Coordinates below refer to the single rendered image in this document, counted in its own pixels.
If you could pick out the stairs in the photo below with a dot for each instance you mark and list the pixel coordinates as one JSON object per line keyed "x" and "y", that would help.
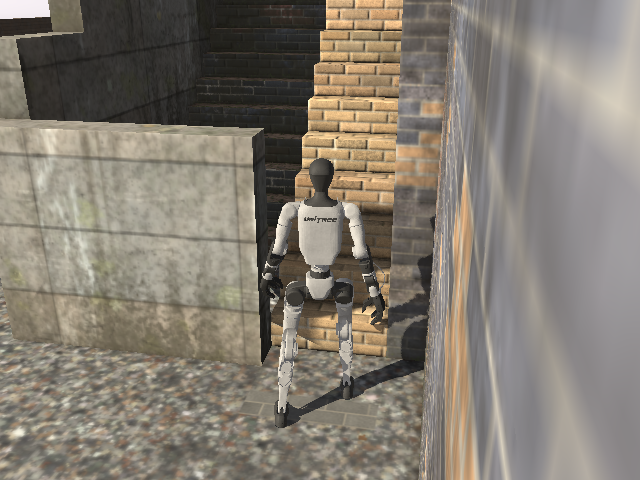
{"x": 352, "y": 122}

